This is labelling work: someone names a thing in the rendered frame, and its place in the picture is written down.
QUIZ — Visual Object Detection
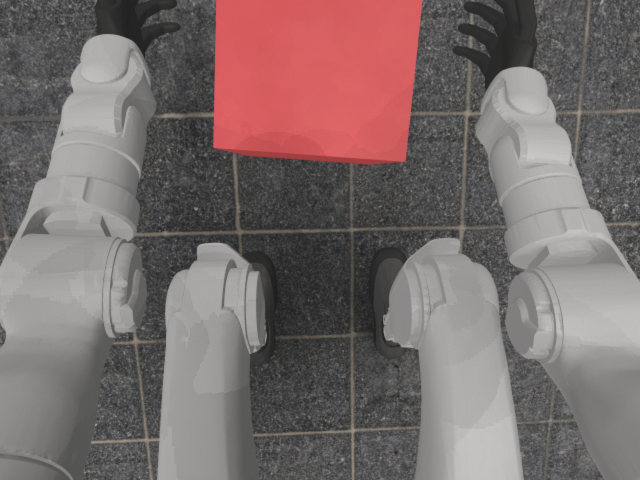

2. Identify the robot right forearm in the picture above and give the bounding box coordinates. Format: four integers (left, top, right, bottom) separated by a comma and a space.
475, 67, 640, 285

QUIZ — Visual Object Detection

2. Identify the robot right foot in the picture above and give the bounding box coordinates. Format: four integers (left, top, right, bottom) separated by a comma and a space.
369, 247, 407, 359

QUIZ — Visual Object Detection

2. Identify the left robot hand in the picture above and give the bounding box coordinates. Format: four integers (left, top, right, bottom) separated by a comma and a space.
95, 0, 180, 59

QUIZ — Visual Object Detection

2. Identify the robot right upper arm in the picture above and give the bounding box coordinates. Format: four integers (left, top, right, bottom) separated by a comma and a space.
505, 263, 640, 480

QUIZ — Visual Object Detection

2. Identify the robot right thigh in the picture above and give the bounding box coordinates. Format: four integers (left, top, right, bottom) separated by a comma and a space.
396, 254, 524, 480

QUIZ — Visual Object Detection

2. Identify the robot left forearm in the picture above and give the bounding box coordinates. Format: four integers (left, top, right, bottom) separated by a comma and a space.
0, 34, 156, 332

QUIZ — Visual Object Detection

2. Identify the robot left upper arm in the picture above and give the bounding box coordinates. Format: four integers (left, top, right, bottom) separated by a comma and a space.
0, 234, 147, 480

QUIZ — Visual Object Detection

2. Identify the carton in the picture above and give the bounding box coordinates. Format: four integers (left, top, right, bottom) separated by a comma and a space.
213, 0, 422, 165

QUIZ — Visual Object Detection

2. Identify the right robot hand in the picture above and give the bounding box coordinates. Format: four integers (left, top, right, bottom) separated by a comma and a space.
453, 0, 538, 91

